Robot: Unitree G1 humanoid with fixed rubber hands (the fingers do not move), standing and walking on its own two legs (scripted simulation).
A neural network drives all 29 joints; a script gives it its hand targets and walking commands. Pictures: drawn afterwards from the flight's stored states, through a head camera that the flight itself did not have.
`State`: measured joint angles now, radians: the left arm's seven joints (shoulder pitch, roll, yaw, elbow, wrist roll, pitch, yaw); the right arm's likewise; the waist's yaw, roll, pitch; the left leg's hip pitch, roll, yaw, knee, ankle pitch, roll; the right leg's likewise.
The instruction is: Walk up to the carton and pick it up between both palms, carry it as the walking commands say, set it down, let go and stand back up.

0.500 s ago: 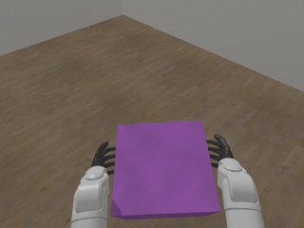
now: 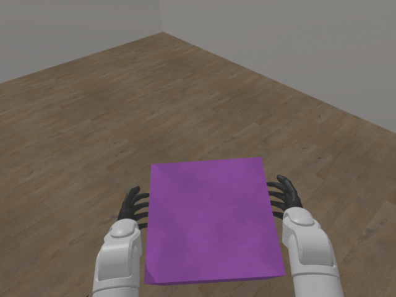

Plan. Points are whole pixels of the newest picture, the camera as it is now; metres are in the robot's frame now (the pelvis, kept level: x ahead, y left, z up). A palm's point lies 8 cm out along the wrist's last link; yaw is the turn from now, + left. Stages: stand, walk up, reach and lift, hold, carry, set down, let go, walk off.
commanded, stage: carry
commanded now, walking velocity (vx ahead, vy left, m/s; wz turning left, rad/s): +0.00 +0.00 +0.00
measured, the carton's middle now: (210, 223) +0.31 +0.00 -0.04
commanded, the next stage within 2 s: hold in 1.42 s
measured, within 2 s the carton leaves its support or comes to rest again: neither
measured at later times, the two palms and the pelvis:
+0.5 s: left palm (114, 267) +0.20 +0.17 +0.03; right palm (297, 255) +0.21 -0.15 +0.04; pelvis -0.06 +0.01 +0.00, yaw +1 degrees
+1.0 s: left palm (105, 291) +0.16 +0.18 +0.03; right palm (297, 275) +0.17 -0.14 +0.03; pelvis -0.10 +0.02 +0.00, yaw +1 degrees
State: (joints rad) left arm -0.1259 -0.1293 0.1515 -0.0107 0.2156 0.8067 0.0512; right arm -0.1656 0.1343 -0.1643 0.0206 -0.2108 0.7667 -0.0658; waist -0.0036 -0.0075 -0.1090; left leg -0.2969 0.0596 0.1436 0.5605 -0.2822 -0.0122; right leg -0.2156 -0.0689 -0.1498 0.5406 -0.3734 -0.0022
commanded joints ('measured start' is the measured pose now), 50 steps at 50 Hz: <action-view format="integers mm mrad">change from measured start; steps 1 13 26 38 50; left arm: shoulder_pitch -400 -366 -410 -413 -396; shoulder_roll -668 -629 -605 -568 -573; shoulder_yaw -543 -498 -490 -479 -475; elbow -61 20 27 29 60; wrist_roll -253 -194 -194 -189 -188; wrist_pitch -67 -130 -171 -205 -215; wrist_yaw -212 -200 -199 -191 -187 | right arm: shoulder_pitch -323 -352 -335 -332 -334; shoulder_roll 704 643 622 597 589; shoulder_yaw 527 509 483 475 476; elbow -47 -28 43 58 51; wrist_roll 229 211 195 186 186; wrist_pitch -42 -99 -130 -164 -179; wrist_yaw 216 219 221 215 209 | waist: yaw -1 -6 -13 -14 -14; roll -6 15 24 34 14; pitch -302 -226 -152 -165 -203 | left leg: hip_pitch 151 119 67 75 76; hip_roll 100 107 94 101 93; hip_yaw -73 -108 -124 -143 -137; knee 42 -64 -130 -152 -144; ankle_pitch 624 311 191 145 189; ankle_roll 44 47 49 57 52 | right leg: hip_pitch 119 26 -31 -83 -56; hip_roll -96 -104 -104 -105 -103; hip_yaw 58 80 84 94 83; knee -4 -71 -146 -155 -141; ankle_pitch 727 324 151 89 113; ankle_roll -11 -21 -21 -15 -5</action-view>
